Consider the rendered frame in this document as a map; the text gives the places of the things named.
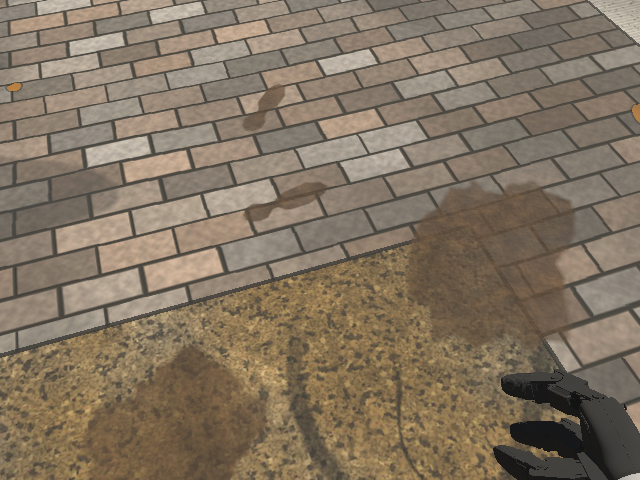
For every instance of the right robot hand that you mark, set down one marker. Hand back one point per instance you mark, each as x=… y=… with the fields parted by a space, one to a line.
x=605 y=446

